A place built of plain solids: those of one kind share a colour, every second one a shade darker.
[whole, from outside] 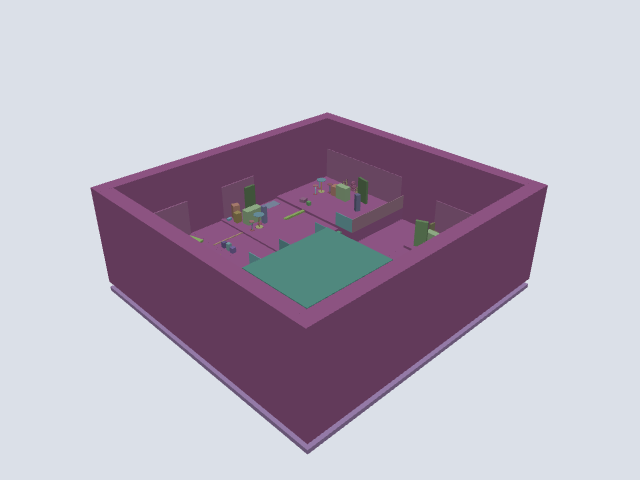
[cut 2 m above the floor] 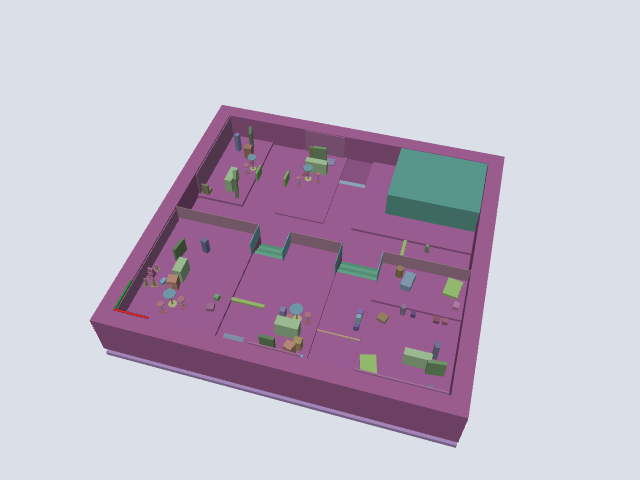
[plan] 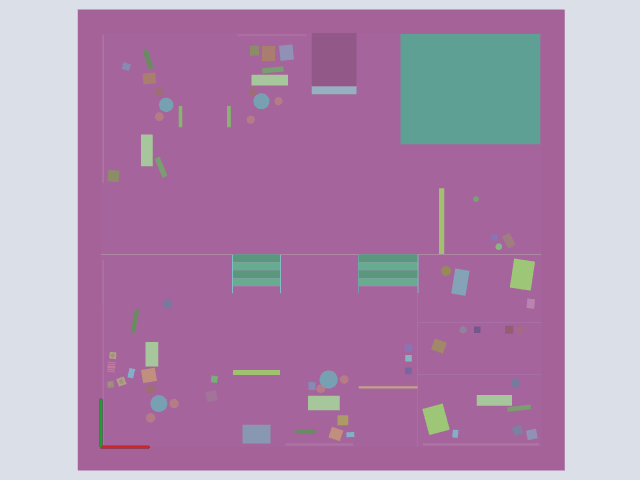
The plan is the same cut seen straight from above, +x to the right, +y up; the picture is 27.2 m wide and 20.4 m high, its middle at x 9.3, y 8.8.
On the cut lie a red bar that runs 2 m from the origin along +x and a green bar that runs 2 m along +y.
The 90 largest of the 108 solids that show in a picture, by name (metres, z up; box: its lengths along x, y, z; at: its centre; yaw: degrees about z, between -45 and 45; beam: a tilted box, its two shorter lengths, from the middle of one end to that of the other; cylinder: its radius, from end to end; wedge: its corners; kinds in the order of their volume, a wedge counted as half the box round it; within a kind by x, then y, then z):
{
 "wall_1": {"box": [1.0, 17.6, 7.0], "at": [-0.5, 8.8, 2.5]},
 "wall_2": {"box": [20.7, 1.0, 7.0], "at": [9.35, -0.5, 2.5]},
 "wall_3": {"box": [20.7, 1.0, 7.0], "at": [9.35, 18.1, 2.5]},
 "wall_4": {"box": [1.0, 17.6, 7.0], "at": [19.2, 8.8, 2.5]},
 "floor_1": {"box": [3.25, 6.6, 1.18], "at": [1.62, 14.3, -0.41]},
 "floor_2": {"box": [5.6, 8.2, 1.18], "at": [2.8, 4.1, 0.36]},
 "floor_3": {"box": [2.3, 6.6, 1.0], "at": [4.4, 14.3, -0.5]},
 "floor_4": {"box": [2.0, 6.84, 1.0], "at": [6.6, 3.42, 0.28]},
 "floor_5": {"box": [3.4, 6.6, 1.1], "at": [7.25, 14.3, -0.45]},
 "floor_6": {"box": [3.35, 8.2, 1.12], "at": [9.28, 4.1, 0.34]},
 "floor_7": {"box": [18.7, 2.8, 1.0], "at": [9.35, 9.6, -0.5]},
 "floor_8": {"box": [1.9, 3.99, 1.0], "at": [9.9, 12.99, -0.5]},
 "floor_9": {"box": [1.9, 2.27, 1.0], "at": [9.9, 16.46, -0.5]},
 "floor_10": {"box": [2.5, 6.84, 1.0], "at": [12.2, 3.42, 0.28]},
 "floor_11": {"box": [7.85, 6.6, 1.18], "at": [14.78, 14.3, -0.41]},
 "floor_12": {"box": [5.25, 3.1, 1.0], "at": [16.07, 1.55, 0.28]},
 "floor_13": {"box": [5.25, 2.2, 1.0], "at": [16.07, 4.2, 0.28]},
 "floor_14": {"box": [5.25, 2.9, 1.16], "at": [16.07, 6.75, 0.35]},
 "core_1": {"box": [5.94, 4.69, 5.82], "at": [15.69, 15.21, 3.09]},
 "floor_base_1": {"box": [20.7, 19.6, 0.3], "at": [9.35, 8.8, -1.57]},
 "back_1": {"box": [0.05, 7.88, 2.5], "at": [0.09, 4.03, 2.21]},
 "back_2": {"box": [0.06, 6.28, 2.5], "at": [0.09, 14.37, 1.43]},
 "back_3": {"box": [2.94, 0.06, 2.4], "at": [7.25, 17.51, 1.3]},
 "back_4": {"box": [2.89, 0.09, 2.55], "at": [9.28, 0.1, 2.17]},
 "back_5": {"box": [4.93, 0.1, 2.6], "at": [16.14, 0.11, 2.08]},
 "step_tread_1": {"box": [2.0, 0.34, 0.84], "at": [6.6, 7.01, 0.2]},
 "step_tread_2": {"box": [2.0, 0.34, 0.69], "at": [6.6, 7.35, 0.12]},
 "step_tread_3": {"box": [2.0, 0.34, 0.54], "at": [6.6, 7.69, 0.04]},
 "step_tread_4": {"box": [2.0, 0.34, 0.38], "at": [6.6, 8.03, -0.04]},
 "step_tread_5": {"box": [2.5, 0.34, 0.84], "at": [12.2, 7.01, 0.2]},
 "step_tread_6": {"box": [2.5, 0.34, 0.69], "at": [12.2, 7.35, 0.12]},
 "step_tread_7": {"box": [2.5, 0.34, 0.54], "at": [12.2, 7.69, 0.04]},
 "step_tread_8": {"box": [2.5, 0.34, 0.38], "at": [12.2, 8.03, -0.04]},
 "counter_1": {"box": [0.5, 1.35, 1.09], "at": [1.95, 12.61, 0.72]},
 "counter_2": {"box": [0.55, 1.05, 1.08], "at": [2.15, 3.95, 1.5]},
 "counter_3": {"box": [1.55, 0.46, 1.01], "at": [7.16, 15.6, 0.6]},
 "counter_4": {"box": [1.35, 0.61, 1.08], "at": [9.46, 1.87, 1.44]},
 "counter_5": {"box": [1.5, 0.46, 1.04], "at": [16.71, 1.98, 1.29]},
 "roll_1": {"box": [0.19, 1.03, 1.9], "at": [1.43, 5.36, 1.91], "yaw": -10.2},
 "roll_2": {"box": [0.22, 0.84, 2.03], "at": [2.0, 16.48, 1.2], "yaw": 19.3},
 "roll_3": {"box": [0.23, 0.88, 2.0], "at": [2.54, 11.9, 1.18], "yaw": 22.6},
 "roll_4": {"box": [0.91, 0.22, 1.94], "at": [7.3, 16.03, 1.07], "yaw": 5.1},
 "roll_5": {"box": [0.86, 0.2, 2.16], "at": [8.67, 0.66, 1.98], "yaw": -0.5},
 "roll_6": {"box": [1.0, 0.2, 1.91], "at": [17.76, 1.65, 1.73], "yaw": 6.8},
 "display_cube_1": {"box": [0.6, 0.57, 0.77], "at": [2.03, 3.05, 1.34], "yaw": 9.3},
 "display_cube_2": {"box": [0.54, 0.46, 0.97], "at": [2.05, 15.67, 0.67], "yaw": 5.0},
 "display_cube_3": {"box": [0.56, 0.64, 0.8], "at": [7.11, 16.72, 0.5], "yaw": -0.1},
 "display_cube_4": {"box": [0.52, 0.48, 1.07], "at": [9.97, 0.56, 1.43], "yaw": -18.5},
 "brochure_stand_1": {"box": [0.33, 0.3, 1.45], "at": [1.06, 16.17, 0.91], "yaw": -17.0},
 "brochure_stand_2": {"box": [0.36, 0.33, 1.34], "at": [2.82, 6.08, 1.62], "yaw": -19.7},
 "brochure_stand_3": {"box": [0.3, 0.34, 1.34], "at": [8.96, 2.59, 1.56], "yaw": -1.7},
 "brochure_stand_4": {"box": [0.29, 0.4, 1.58], "at": [17.61, 2.71, 1.56], "yaw": 1.9},
 "rail_rim_1": {"box": [5.6, 0.04, 1.05], "at": [2.8, 8.18, 1.48]},
 "rail_rim_2": {"box": [3.35, 0.04, 1.05], "at": [9.28, 8.18, 1.42]},
 "rail_rim_3": {"box": [5.25, 0.04, 1.05], "at": [16.07, 8.18, 1.46]},
 "floor_gap_cover_1": {"box": [1.9, 0.34, 0.7], "at": [9.9, 15.16, -0.35]},
 "pallet_1": {"box": [0.9, 1.15, 0.2], "at": [14.23, 1.18, 0.82], "yaw": 15.2},
 "pallet_2": {"box": [0.9, 1.25, 0.2], "at": [17.9, 7.33, 1.03], "yaw": -8.6},
 "sack_pile_1": {"box": [0.62, 1.08, 0.47], "at": [15.27, 7.01, 1.17], "yaw": -9.4},
 "rail_1": {"box": [0.04, 1.62, 1.05], "at": [5.58, 7.35, 1.48]},
 "rail_2": {"box": [0.04, 1.62, 1.05], "at": [7.62, 7.35, 1.42]},
 "rail_3": {"box": [0.04, 1.62, 1.05], "at": [10.93, 7.35, 1.42]},
 "rail_4": {"box": [0.04, 1.62, 1.05], "at": [13.47, 7.35, 1.46]},
 "bin_1": {"box": [0.46, 0.43, 0.75], "at": [10.27, 1.14, 1.27], "yaw": -0.1},
 "bin_2": {"cylinder": 0.21, "from": [14.66, 7.49, 0.94], "to": [14.66, 7.49, 1.65]},
 "neck_1": {"box": [0.16, 0.9, 0.75], "at": [3.37, 14.04, 0.38]},
 "neck_2": {"box": [0.16, 0.9, 0.75], "at": [5.43, 14.04, 0.38]},
 "step_hump_1": {"box": [2.0, 0.22, 0.2], "at": [6.6, 3.17, 0.82]},
 "step_hump_2": {"box": [0.22, 2.8, 0.2], "at": [14.47, 9.6, 0.05]},
 "hand_truck_1": {"box": [0.48, 0.14, 0.63], "at": [0.5, 11.35, 0.71], "yaw": -5.4},
 "hand_truck_2": {"box": [0.48, 0.49, 0.22], "at": [0.52, 11.52, 0.29], "yaw": -5.4},
 "hand_truck_3": {"box": [0.38, 0.43, 0.3], "at": [6.51, 16.85, 0.25], "yaw": 2.0},
 "hand_truck_4": {"box": [0.38, 0.13, 0.89], "at": [6.52, 16.7, 0.84], "yaw": 2.0},
 "carton_1": {"box": [0.45, 0.43, 0.26], "at": [4.69, 2.17, 1.08], "yaw": 12.8},
 "carton_2": {"box": [0.33, 0.41, 0.31], "at": [18.26, 6.1, 1.09], "yaw": -6.2},
 "hose_coil_1": {"box": [0.58, 0.65, 0.14], "at": [7.88, 16.76, 0.12], "yaw": 5.7},
 "hose_coil_2": {"box": [0.44, 0.42, 0.13], "at": [18.3, 0.54, 0.79], "yaw": 11.3},
 "edge_bag_1": {"box": [0.29, 0.29, 0.4], "at": [13.06, 3.24, 0.97]},
 "edge_bag_2": {"box": [0.32, 0.32, 0.39], "at": [13.06, 4.21, 0.97]},
 "inway_cable_reel_lying_1": {"box": [0.54, 0.5, 0.26], "at": [14.36, 4.29, 0.85], "yaw": -19.9},
 "edge_crate_1": {"box": [0.35, 0.35, 0.27], "at": [17.34, 4.99, 0.91]},
 "edge_crate_2": {"box": [0.3, 0.3, 0.3], "at": [17.83, 4.99, 0.93]},
 "low_mat_1": {"box": [1.2, 0.8, 0.06], "at": [6.6, 0.55, 0.75]},
 "inway_crate_1": {"box": [0.36, 0.57, 0.27], "at": [17.33, 8.77, 0.09], "yaw": 29.2},
 "edge_bin_1": {"cylinder": 0.15, "from": [15.38, 4.99, 0.78], "to": [15.38, 4.99, 1.47]},
 "edge_backpack_1": {"box": [0.28, 0.28, 0.52], "at": [13.06, 3.77, 1.03]},
 "low_sill_1": {"box": [2.5, 0.1, 0.1], "at": [12.2, 2.54, 0.78]},
 "edge_bucket_1": {"box": [0.28, 0.28, 0.31], "at": [15.99, 4.99, 0.93]},
 "bucket_1": {"box": [0.27, 0.29, 0.3], "at": [4.81, 2.88, 1.1], "yaw": -8.6},
 "parcel_1": {"box": [0.25, 0.41, 0.2], "at": [1.28, 3.14, 1.05], "yaw": -13.0}
}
